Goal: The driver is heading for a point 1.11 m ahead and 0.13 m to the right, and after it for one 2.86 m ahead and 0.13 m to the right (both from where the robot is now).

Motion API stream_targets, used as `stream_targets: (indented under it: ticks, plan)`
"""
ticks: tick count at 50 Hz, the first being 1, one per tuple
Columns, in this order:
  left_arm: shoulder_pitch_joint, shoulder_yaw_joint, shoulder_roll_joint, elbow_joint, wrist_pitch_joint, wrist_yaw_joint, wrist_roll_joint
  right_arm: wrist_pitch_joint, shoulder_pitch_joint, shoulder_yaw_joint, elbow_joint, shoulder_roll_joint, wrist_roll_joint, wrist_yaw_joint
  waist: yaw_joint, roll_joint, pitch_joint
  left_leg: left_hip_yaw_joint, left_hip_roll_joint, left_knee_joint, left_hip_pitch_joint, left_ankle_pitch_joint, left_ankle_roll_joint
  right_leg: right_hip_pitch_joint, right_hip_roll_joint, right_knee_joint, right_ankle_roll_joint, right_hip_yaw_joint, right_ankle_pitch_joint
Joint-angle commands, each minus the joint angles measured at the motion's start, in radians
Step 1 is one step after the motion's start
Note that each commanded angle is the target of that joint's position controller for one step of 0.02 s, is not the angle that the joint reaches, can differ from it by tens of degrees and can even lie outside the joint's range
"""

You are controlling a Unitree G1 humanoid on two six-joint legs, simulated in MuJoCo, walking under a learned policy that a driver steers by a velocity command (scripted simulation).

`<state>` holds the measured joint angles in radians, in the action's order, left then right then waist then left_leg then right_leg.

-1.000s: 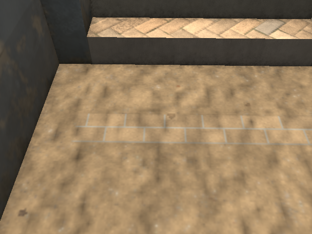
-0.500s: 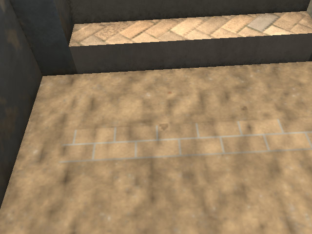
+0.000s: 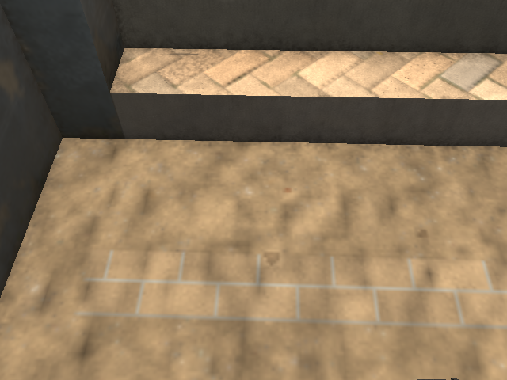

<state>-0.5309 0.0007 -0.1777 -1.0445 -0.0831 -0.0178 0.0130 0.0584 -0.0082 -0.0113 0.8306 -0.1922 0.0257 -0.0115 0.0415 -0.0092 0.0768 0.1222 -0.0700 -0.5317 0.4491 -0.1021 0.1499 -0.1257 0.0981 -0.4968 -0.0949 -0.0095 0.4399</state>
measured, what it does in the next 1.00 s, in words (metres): walks ahead: right foot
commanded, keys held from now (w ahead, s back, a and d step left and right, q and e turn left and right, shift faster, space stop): w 1.00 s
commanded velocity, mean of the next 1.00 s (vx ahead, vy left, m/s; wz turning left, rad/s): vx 0.50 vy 0.00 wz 0.00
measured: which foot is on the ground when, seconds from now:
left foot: down 0.00-0.54, up 0.56-1.00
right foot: down 0.00-0.00, up 0.02-0.52, down 0.54-1.00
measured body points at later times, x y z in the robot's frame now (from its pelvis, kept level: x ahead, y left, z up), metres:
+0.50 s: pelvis +0.27 -0.02 +0.02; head +0.30 -0.03 +0.47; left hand +0.48 +0.18 -0.09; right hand +0.16 -0.25 -0.12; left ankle +0.12 +0.05 -0.72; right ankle +0.42 -0.12 -0.70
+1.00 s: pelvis +0.53 -0.04 +0.03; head +0.56 -0.04 +0.47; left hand +0.44 +0.18 -0.12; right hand +0.72 -0.26 -0.09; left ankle +0.70 +0.08 -0.68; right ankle +0.43 -0.11 -0.72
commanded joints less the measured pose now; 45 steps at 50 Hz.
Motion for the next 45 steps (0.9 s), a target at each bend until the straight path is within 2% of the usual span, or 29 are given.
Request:
stream_targets:
  ticks: [1,2,3,4,5,6,7,9,12,16,20,22,24,25,26,27,28,29,30,31,32,34,36,38,41,45]
  plan:
    - [-0.085,0.019,-0.060,0.078,-0.007,0.011,-0.021,-0.008,-0.472,-0.083,0.094,-0.250,0.013,0.017,-0.130,-0.213,-0.358,-0.834,0.478,0.177,-0.790,-0.164,0.261,0.654,0.018,-0.956,0.016,0.029,0.073]
    - [0.007,0.033,-0.145,0.091,-0.005,0.009,0.006,-0.008,-0.355,-0.078,0.078,-0.206,-0.022,0.004,-0.122,-0.045,-0.215,-0.775,0.432,0.278,-0.637,-0.335,0.242,0.750,-0.058,-0.940,-0.013,0.088,-0.026]
    - [0.100,0.040,-0.157,0.119,-0.009,0.017,0.009,-0.002,-0.270,-0.063,0.063,-0.149,-0.025,0.000,-0.096,-0.016,-0.089,-0.654,0.405,0.331,-0.488,-0.366,0.217,0.761,-0.097,-0.890,-0.018,0.079,-0.101]
    - [0.130,0.041,-0.143,0.124,-0.008,0.021,0.011,0.008,-0.246,-0.051,0.073,-0.100,-0.017,-0.003,-0.060,0.041,-0.007,-0.567,0.367,0.373,-0.357,-0.274,0.181,0.722,-0.130,-0.820,-0.018,0.075,-0.128]
    - [0.136,0.041,-0.126,0.126,0.003,0.025,0.018,0.021,-0.256,-0.041,0.090,-0.076,-0.012,0.000,-0.030,0.045,0.010,-0.487,0.326,0.384,-0.280,-0.178,0.146,0.670,-0.157,-0.763,-0.009,0.082,-0.140]
    - [0.110,0.033,-0.092,0.116,0.017,0.032,0.026,0.031,-0.269,-0.035,0.108,-0.064,-0.012,0.004,-0.006,0.027,0.006,-0.424,0.296,0.400,-0.230,-0.120,0.123,0.618,-0.168,-0.722,0.004,0.074,-0.148]
    - [0.105,0.030,-0.073,0.113,0.026,0.036,0.027,0.041,-0.296,-0.034,0.124,-0.069,-0.013,0.005,0.001,0.015,0.004,-0.381,0.280,0.408,-0.212,-0.054,0.117,0.603,-0.172,-0.694,0.014,0.061,-0.158]
    - [0.158,0.031,-0.072,0.133,0.037,0.043,0.026,0.054,-0.340,-0.038,0.150,-0.100,-0.017,0.004,0.003,-0.006,0.014,-0.311,0.258,0.431,-0.207,0.012,0.110,0.646,-0.193,-0.629,0.032,0.035,-0.210]
    - [0.316,0.033,-0.090,0.185,0.043,0.046,0.021,0.053,-0.399,-0.036,0.170,-0.114,-0.020,0.002,-0.029,-0.015,0.041,-0.251,0.229,0.451,-0.256,0.098,0.081,0.756,-0.218,-0.488,0.057,-0.003,-0.339]
    - [0.472,0.024,-0.076,0.228,0.041,0.049,0.009,0.050,-0.485,-0.028,0.195,-0.109,-0.022,0.005,-0.081,-0.039,0.032,-0.196,0.204,0.424,-0.346,0.243,0.027,0.765,-0.194,-0.284,0.070,-0.045,-0.466]
    - [0.587,0.020,-0.077,0.260,0.038,0.048,0.007,0.044,-0.556,-0.022,0.220,-0.111,-0.010,0.017,-0.120,-0.055,0.033,-0.193,0.232,0.376,-0.494,0.346,0.032,0.784,-0.159,-0.160,0.059,-0.066,-0.455]
    - [0.623,0.022,-0.084,0.277,0.032,0.047,0.008,0.041,-0.568,-0.023,0.231,-0.121,-0.002,0.024,-0.122,-0.061,0.038,-0.199,0.262,0.340,-0.566,0.407,0.048,0.788,-0.146,-0.118,0.042,-0.066,-0.399]
    - [0.596,0.027,-0.095,0.277,0.023,0.044,0.008,0.039,-0.542,-0.026,0.234,-0.134,0.002,0.030,-0.088,-0.068,0.029,-0.188,0.282,0.277,-0.593,0.550,0.042,0.713,-0.120,-0.067,0.011,-0.072,-0.318]
    - [0.531,0.034,-0.106,0.257,0.018,0.038,0.009,0.038,-0.521,-0.028,0.234,-0.143,0.001,0.032,-0.054,-0.076,-0.002,-0.174,0.280,0.206,-0.584,0.687,0.029,0.612,-0.090,-0.041,-0.007,-0.083,-0.276]
    - [0.406,0.045,-0.123,0.215,0.010,0.030,0.010,0.036,-0.507,-0.030,0.235,-0.152,-0.001,0.032,-0.002,-0.074,-0.063,-0.160,0.266,0.074,-0.570,0.778,0.016,0.465,-0.057,0.002,-0.030,-0.093,-0.272]
    - [0.227,0.062,-0.155,0.156,0.000,0.020,0.022,0.036,-0.487,-0.028,0.229,-0.149,-0.009,0.029,0.073,-0.050,-0.155,-0.127,0.231,-0.121,-0.463,0.693,-0.004,0.225,-0.076,0.045,-0.063,-0.068,-0.317]
    - [0.041,0.088,-0.246,0.122,-0.007,0.007,0.048,0.040,-0.481,-0.017,0.189,-0.113,-0.018,0.027,0.130,0.050,-0.293,-0.088,0.176,-0.425,-0.243,0.319,-0.021,-0.045,-0.316,0.042,-0.119,0.188,-0.245]
    - [0.029,0.104,-0.305,0.115,0.003,0.015,0.046,0.037,-0.611,-0.006,0.193,-0.026,-0.051,0.018,0.063,0.258,-0.395,-0.071,-0.013,-0.764,0.100,-0.433,-0.060,-0.254,-0.554,0.157,-0.273,0.659,-0.225]
    - [0.104,0.095,-0.234,0.118,0.013,0.025,0.007,0.033,-0.524,-0.034,0.195,-0.132,-0.021,0.022,0.052,0.079,-0.287,-0.183,0.048,-0.810,0.189,-0.370,-0.043,-0.150,-0.488,0.208,-0.237,0.631,-0.153]
    - [0.209,0.079,-0.183,0.131,0.009,0.029,-0.002,0.039,-0.432,-0.037,0.161,-0.125,-0.018,0.017,0.014,0.065,-0.147,-0.181,0.088,-0.767,0.202,-0.266,-0.041,0.002,-0.450,0.240,-0.202,0.471,-0.203]
    - [0.257,0.069,-0.136,0.131,0.001,0.034,0.003,0.040,-0.391,-0.035,0.152,-0.106,-0.017,0.014,-0.013,0.029,-0.085,-0.174,0.118,-0.716,0.165,-0.208,-0.046,0.116,-0.405,0.275,-0.173,0.371,-0.316]
    - [0.255,0.050,-0.080,0.103,-0.011,0.027,0.001,0.015,-0.401,-0.033,0.156,-0.069,0.007,0.002,-0.065,0.053,-0.053,-0.165,0.149,-0.638,0.078,-0.176,-0.067,0.238,-0.330,0.312,-0.120,0.232,-0.423]
    - [0.196,0.049,-0.088,0.070,-0.026,0.024,-0.003,-0.003,-0.397,-0.034,0.152,-0.049,0.011,-0.010,-0.080,0.058,-0.052,-0.143,0.148,-0.605,0.068,-0.160,-0.083,0.260,-0.309,0.328,-0.118,0.179,-0.515]
    - [0.158,0.054,-0.117,0.050,-0.031,0.022,-0.005,-0.014,-0.330,-0.035,0.128,-0.051,0.013,-0.017,-0.082,0.062,-0.025,-0.122,0.162,-0.558,0.126,-0.105,-0.097,0.268,-0.296,0.355,-0.117,0.138,-0.529]
    - [0.101,0.048,-0.115,0.032,-0.028,0.022,-0.004,-0.019,-0.180,-0.034,0.076,-0.062,0.007,-0.019,-0.053,0.066,0.015,-0.095,0.176,-0.429,0.207,0.005,-0.116,0.250,-0.274,0.381,-0.107,0.101,-0.561]
    - [0.043,0.045,-0.125,0.011,-0.035,0.019,-0.003,-0.010,-0.020,-0.021,0.027,-0.054,-0.006,-0.020,-0.015,0.070,0.026,-0.061,0.152,-0.208,0.185,0.111,-0.120,0.195,-0.265,0.391,-0.087,0.067,-0.619]
Velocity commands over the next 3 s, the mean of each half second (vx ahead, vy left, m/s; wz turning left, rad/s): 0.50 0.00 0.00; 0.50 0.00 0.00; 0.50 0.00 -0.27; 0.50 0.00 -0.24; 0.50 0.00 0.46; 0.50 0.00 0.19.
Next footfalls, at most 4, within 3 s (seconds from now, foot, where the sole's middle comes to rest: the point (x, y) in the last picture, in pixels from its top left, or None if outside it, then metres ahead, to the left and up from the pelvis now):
0.54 right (324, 372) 0.47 -0.12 -0.75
1.10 left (256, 263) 0.77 0.06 -0.75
1.66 right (317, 204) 0.98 -0.12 -0.75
2.46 left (257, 74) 1.35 0.08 -0.54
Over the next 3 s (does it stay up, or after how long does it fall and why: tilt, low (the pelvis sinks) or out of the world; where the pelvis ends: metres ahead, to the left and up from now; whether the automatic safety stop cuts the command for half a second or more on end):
stays up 1.47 -0.01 0.31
